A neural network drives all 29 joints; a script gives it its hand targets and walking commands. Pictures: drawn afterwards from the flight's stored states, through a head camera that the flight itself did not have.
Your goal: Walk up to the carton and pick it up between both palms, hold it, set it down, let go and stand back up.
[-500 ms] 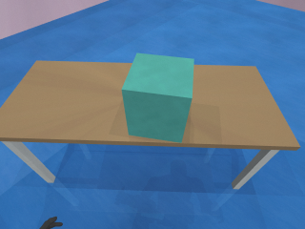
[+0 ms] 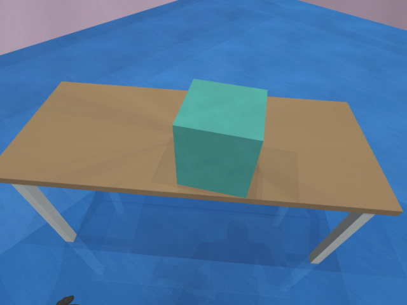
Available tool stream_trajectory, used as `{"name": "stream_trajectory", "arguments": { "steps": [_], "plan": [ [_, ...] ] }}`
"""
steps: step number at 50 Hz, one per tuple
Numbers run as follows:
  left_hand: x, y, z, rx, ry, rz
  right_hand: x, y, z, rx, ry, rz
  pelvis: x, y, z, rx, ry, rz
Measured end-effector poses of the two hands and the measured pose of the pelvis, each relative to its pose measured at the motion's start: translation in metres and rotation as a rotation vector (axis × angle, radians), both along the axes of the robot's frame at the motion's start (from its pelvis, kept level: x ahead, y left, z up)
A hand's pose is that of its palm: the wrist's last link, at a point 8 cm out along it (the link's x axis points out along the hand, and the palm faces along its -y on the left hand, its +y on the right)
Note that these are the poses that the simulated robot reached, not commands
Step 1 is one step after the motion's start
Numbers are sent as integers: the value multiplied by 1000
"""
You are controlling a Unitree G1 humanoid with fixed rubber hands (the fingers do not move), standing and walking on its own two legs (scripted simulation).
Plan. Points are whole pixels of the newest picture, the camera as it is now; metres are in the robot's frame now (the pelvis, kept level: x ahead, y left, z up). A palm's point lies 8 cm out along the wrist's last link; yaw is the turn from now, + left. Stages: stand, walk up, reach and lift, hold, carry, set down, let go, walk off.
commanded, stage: walk up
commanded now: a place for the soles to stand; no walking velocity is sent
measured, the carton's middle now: (220, 139) +0.59 -0.04 -0.06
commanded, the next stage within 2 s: none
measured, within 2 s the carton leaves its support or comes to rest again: neither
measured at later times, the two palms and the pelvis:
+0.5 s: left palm out of the picture +0.10 +0.34 -0.13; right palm out of the picture +0.14 -0.29 -0.08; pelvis +0.08 +0.02 -0.01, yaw +0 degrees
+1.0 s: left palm (92, 224) +0.32 +0.28 -0.10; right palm (351, 259) +0.25 -0.34 -0.12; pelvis +0.18 -0.03 -0.04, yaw -1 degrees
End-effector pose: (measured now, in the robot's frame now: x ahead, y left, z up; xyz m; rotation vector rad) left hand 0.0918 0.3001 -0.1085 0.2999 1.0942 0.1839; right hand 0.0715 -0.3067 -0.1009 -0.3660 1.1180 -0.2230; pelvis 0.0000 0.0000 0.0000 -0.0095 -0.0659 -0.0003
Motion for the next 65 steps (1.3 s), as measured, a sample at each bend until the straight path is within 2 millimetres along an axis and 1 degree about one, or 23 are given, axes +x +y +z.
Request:
{"name": "stream_trajectory", "arguments": {
  "steps": [9,12,16,18,19,21,24,28,31,34,36,38,39,41,45,47,49,53,58,62,65],
  "plan": [
    [-19,5,-8,-3,57,40,19,7,-3,5,3,19,9,3,-2,1,4,11],
    [-28,11,-11,-6,59,59,28,10,-3,-2,10,42,19,7,-5,-9,3,31],
    [-47,26,-19,-3,117,90,52,20,0,-17,-4,83,37,18,-10,-4,-2,42],
    [-51,34,-26,-1,170,94,63,23,1,-32,-36,90,46,24,-15,14,-2,34],
    [-49,36,-27,3,193,89,67,24,3,-42,-50,89,50,25,-15,16,-1,32],
    [-36,39,-26,12,204,74,68,24,9,-59,-61,80,58,25,-14,19,-5,26],
    [-2,37,-20,13,160,34,66,18,17,-81,-52,53,71,23,-9,22,-15,9],
    [55,27,-11,7,82,-43,64,4,25,-97,-37,27,88,16,-6,20,-27,-17],
    [103,12,-2,10,17,-108,66,-10,26,-99,-35,8,102,7,-7,19,-34,-36],
    [151,-5,4,27,-53,-158,75,-28,18,-90,-35,-13,121,-7,-14,16,-36,-45],
    [180,-14,5,54,-110,-180,86,-42,6,-80,-38,-18,136,-20,-25,20,-30,-39],
    [202,-22,6,77,-166,-178,100,-53,-7,-71,-34,-15,145,-28,-34,4,-28,-39],
    [210,-26,8,82,-189,-177,108,-55,-12,-66,-33,-16,147,-30,-37,-1,-29,-39],
    [220,-30,13,89,-225,-175,126,-57,-17,-57,-46,-10,153,-31,-38,-11,-33,-36],
    [227,-29,17,102,-249,-153,161,-49,-18,-39,-86,34,164,-29,-38,-19,-35,-23],
    [230,-24,13,98,-251,-138,173,-43,-18,-33,-95,60,168,-28,-40,-19,-35,-8],
    [231,-20,7,85,-238,-114,180,-38,-18,-29,-93,65,174,-27,-41,8,-43,-14],
    [222,-22,-3,54,-144,-68,199,-31,-9,-3,-103,54,188,-33,-30,5,-28,-15],
    [211,-29,-5,41,-43,-59,229,-34,2,18,-114,56,201,-38,-17,13,-11,-7],
    [212,-35,-3,34,-8,-43,249,-43,7,10,-114,56,206,-41,-9,12,-5,-8],
    [215,-39,-1,36,4,-37,258,-48,9,8,-107,47,209,-44,-6,14,-4,-10]
  ]
}}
